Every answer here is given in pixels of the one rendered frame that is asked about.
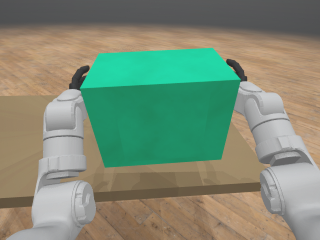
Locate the robot right upper arm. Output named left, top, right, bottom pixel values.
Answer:
left=259, top=162, right=320, bottom=240

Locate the robot left upper arm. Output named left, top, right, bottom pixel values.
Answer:
left=6, top=180, right=96, bottom=240

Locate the table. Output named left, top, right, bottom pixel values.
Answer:
left=0, top=95, right=265, bottom=209

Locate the carton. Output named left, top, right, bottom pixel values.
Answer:
left=80, top=48, right=241, bottom=168

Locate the robot right hand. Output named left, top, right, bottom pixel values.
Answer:
left=226, top=59, right=247, bottom=82

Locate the left robot forearm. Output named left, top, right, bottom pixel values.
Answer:
left=31, top=89, right=87, bottom=224

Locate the right robot forearm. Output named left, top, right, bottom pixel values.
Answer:
left=234, top=81, right=320, bottom=174

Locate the robot left hand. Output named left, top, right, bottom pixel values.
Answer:
left=69, top=65, right=90, bottom=91

